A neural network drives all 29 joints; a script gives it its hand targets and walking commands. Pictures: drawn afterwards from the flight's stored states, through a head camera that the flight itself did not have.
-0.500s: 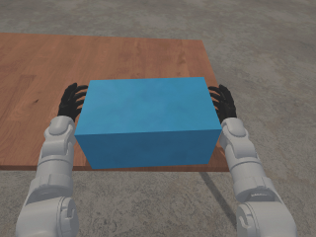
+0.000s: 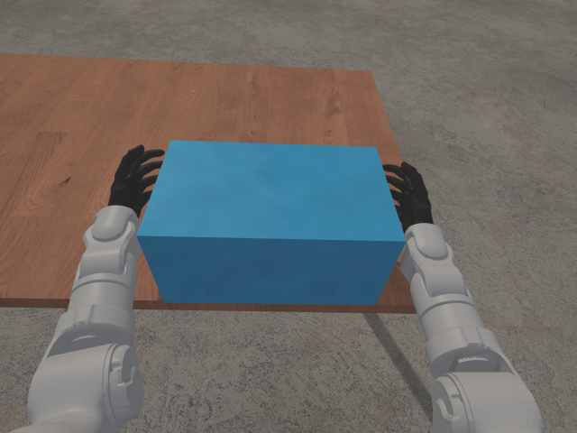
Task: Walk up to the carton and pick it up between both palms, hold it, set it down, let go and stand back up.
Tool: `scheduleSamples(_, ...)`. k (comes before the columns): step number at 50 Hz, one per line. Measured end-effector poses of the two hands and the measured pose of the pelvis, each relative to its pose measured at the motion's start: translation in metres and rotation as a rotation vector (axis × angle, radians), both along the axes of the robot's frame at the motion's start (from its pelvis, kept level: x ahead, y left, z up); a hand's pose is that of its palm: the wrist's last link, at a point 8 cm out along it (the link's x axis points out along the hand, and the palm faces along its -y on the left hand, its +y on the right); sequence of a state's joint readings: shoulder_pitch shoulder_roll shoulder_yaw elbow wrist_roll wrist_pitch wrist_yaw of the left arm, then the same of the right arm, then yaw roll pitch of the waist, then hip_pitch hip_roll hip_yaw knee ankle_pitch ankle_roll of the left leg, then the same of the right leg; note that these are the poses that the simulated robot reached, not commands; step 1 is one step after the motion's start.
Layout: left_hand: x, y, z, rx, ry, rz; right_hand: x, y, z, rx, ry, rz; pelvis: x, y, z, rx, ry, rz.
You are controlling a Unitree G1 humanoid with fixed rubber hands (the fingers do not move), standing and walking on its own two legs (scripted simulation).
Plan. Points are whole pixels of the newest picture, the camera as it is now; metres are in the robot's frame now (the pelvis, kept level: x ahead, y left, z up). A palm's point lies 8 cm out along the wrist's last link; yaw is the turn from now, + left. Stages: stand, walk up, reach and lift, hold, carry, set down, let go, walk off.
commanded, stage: set down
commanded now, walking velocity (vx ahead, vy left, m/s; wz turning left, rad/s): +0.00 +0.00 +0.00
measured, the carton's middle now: (273, 222) +0.39 +0.02 +0.07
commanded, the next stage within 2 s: none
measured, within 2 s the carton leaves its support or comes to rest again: neither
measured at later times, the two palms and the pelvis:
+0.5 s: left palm (101, 238) +0.37 +0.27 +0.06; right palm (422, 223) +0.37 -0.20 +0.09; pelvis +0.00 +0.00 +0.00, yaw +0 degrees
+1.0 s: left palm (75, 277) +0.30 +0.28 +0.07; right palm (454, 269) +0.30 -0.22 +0.09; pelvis -0.03 +0.00 +0.00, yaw +0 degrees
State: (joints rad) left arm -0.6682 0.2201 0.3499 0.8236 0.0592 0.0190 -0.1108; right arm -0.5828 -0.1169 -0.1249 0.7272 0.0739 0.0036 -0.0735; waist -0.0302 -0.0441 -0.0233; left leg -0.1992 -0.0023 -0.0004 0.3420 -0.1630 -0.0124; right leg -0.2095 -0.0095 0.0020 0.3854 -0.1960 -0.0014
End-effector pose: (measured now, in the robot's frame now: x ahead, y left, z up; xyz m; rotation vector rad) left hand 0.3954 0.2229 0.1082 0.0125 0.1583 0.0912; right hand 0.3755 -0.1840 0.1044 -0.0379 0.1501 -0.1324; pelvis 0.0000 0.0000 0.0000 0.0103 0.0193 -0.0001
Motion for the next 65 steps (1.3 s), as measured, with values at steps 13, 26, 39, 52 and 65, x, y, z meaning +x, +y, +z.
scheduleSamples(13,-0.006,0.011,-0.033,0.049,0.107,0.042,0.003,-0.001,-0.016,0.081,0.049,-0.025,0.001,-0.001,0.000,-0.001,0.002,-0.001)
scheduleSamples(26,-0.031,0.044,-0.044,0.054,0.112,0.086,-0.003,-0.016,-0.009,0.067,0.037,-0.055,-0.002,0.004,-0.001,-0.009,-0.004,-0.002)
scheduleSamples(39,-0.058,0.050,-0.034,0.062,0.108,0.073,-0.039,-0.035,-0.014,0.070,0.057,-0.082,-0.015,0.005,-0.001,-0.010,-0.021,-0.002)
scheduleSamples(52,-0.107,0.051,-0.040,0.080,0.143,0.057,-0.086,-0.036,-0.011,0.066,0.038,-0.063,-0.026,0.005,-0.002,-0.011,-0.037,-0.002)
scheduleSamples(65,-0.159,0.051,-0.039,0.081,0.144,0.067,-0.135,-0.029,-0.007,0.037,0.065,-0.033,-0.036,0.005,-0.002,-0.011,-0.049,-0.002)
